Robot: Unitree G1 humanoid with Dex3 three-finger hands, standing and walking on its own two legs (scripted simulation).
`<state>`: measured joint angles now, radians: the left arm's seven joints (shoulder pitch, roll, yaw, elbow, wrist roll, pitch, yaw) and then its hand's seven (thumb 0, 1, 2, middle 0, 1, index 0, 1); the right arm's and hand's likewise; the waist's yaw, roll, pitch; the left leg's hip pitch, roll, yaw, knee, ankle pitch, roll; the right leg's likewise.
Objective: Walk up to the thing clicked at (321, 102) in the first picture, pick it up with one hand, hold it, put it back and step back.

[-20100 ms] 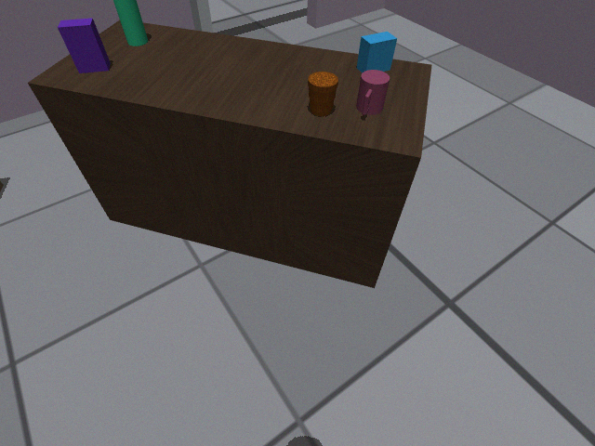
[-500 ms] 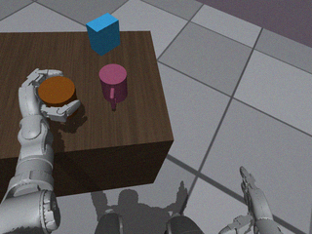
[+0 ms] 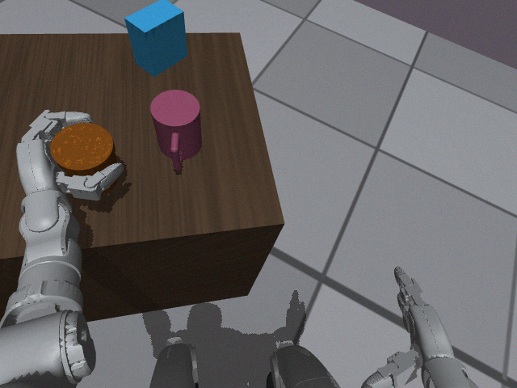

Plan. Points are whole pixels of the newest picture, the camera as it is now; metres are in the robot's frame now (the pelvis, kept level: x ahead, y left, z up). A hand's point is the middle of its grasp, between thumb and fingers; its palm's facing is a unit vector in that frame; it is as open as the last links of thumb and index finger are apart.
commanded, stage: lower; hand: left
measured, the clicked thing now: (91, 163) +0.46 +0.22 +0.01
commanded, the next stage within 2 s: loosen in 0.02 s
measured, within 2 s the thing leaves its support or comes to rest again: neither
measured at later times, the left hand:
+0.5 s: hand (83, 152) +0.47 +0.22 +0.03, palm faces +0.25 -0.97 +0.00, open 12.3 cm
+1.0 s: hand (34, 124) +0.47 +0.26 +0.09, palm faces +0.29 -0.96 -0.01, open 17.2 cm
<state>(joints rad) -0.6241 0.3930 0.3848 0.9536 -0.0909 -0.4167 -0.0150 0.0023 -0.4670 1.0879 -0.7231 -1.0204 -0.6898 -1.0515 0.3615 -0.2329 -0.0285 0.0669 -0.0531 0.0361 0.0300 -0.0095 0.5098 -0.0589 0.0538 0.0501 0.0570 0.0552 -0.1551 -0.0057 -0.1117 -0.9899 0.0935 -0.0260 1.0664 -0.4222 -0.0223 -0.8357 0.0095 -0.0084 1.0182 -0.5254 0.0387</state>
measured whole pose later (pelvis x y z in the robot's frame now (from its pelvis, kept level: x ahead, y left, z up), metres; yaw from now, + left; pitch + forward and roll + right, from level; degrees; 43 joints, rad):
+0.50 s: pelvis -0.01 +0.00 -0.01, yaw +0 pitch +21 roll -3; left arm -0.67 0.42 0.41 0.99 -0.10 -0.44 -0.03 -0.01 -0.50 0.52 -0.74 -0.69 -0.75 -0.68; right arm 0.39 -0.25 -0.02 0.00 -0.05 0.06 0.03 -0.01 0.50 -0.05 0.05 0.05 0.06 0.06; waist -0.17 -0.01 -0.13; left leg -1.05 0.09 -0.03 1.11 -0.43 -0.03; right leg -0.90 0.01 -0.01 1.07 -0.54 0.04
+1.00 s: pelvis +0.01 +0.00 +0.00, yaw +0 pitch +19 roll -3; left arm -0.67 0.50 0.46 0.90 -0.10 -0.34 -0.07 -0.02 -0.58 0.11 -0.13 -0.13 -0.14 -0.13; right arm 0.40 -0.25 -0.03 0.03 -0.03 0.10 0.01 -0.01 0.51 -0.05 0.05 0.05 0.06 0.06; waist -0.15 -0.01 -0.13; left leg -0.95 0.10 -0.02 1.05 -0.43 -0.02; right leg -0.80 0.01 0.00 1.00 -0.53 0.04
